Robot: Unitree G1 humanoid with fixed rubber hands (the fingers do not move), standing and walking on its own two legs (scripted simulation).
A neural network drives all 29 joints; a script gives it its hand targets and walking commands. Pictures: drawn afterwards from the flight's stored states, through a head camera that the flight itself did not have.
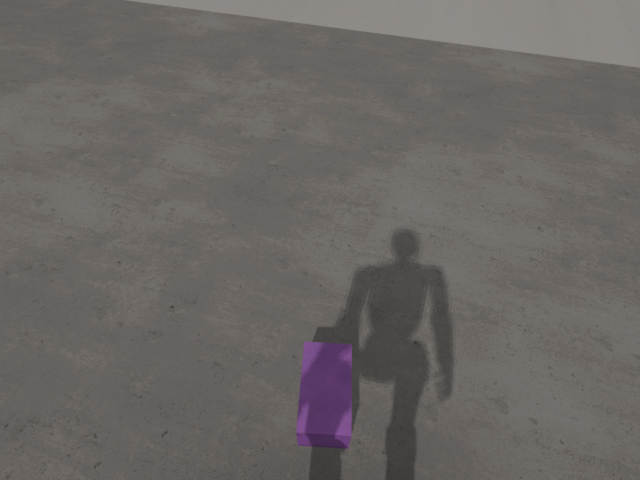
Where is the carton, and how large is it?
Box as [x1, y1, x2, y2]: [296, 342, 351, 448]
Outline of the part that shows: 304,342 296,428 298,445 347,448 351,436 351,344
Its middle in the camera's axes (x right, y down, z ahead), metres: +0.02 +0.45 +1.15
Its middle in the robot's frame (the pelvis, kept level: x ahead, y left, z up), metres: +0.46 -0.01 -0.70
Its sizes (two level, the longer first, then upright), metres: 0.259 0.147 0.148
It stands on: the floor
